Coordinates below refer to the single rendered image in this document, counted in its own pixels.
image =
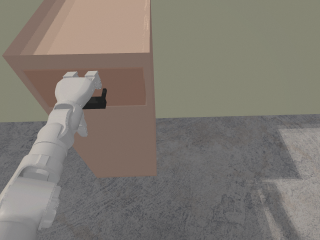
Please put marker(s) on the drawer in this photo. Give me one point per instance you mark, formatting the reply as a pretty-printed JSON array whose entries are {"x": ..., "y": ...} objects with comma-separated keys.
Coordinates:
[{"x": 125, "y": 85}]

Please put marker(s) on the robot left forearm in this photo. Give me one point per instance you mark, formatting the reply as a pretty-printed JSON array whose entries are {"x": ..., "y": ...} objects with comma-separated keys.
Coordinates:
[{"x": 47, "y": 155}]

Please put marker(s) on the left robot upper arm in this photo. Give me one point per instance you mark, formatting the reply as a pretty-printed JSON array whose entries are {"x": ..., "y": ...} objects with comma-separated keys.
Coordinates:
[{"x": 29, "y": 205}]

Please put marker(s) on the handle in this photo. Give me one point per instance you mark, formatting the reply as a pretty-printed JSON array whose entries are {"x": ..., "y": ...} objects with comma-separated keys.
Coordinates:
[{"x": 97, "y": 102}]

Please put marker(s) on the robot left hand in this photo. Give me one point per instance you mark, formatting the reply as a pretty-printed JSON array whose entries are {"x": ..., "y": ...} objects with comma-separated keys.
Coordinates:
[{"x": 78, "y": 90}]

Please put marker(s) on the cabinet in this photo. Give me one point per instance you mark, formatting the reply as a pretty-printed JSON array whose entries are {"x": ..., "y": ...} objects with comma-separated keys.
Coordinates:
[{"x": 76, "y": 34}]

